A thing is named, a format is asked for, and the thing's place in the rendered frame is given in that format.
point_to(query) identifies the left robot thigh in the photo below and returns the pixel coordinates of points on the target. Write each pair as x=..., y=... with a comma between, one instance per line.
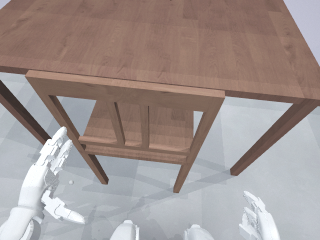
x=126, y=231

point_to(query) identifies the chair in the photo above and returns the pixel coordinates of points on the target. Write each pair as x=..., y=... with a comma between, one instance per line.
x=132, y=119

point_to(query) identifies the robot right hand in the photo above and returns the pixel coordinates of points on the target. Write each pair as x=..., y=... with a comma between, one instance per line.
x=263, y=226

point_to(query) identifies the right robot shin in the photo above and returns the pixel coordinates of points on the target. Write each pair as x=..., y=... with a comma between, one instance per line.
x=195, y=226

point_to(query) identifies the robot left hand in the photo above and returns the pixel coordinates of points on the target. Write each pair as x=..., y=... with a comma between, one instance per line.
x=45, y=173

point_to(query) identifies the left robot forearm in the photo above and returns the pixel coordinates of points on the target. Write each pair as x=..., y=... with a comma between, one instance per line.
x=23, y=224

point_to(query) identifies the table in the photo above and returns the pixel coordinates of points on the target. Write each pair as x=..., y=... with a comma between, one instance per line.
x=251, y=49

